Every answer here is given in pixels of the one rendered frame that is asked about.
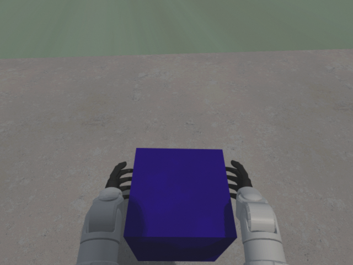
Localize carton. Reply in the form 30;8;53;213
124;148;237;262

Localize robot right hand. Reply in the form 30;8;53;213
225;160;253;200

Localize left robot forearm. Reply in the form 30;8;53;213
75;187;124;265

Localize robot left hand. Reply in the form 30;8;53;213
105;162;133;199

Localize right robot forearm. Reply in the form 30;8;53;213
236;187;289;265

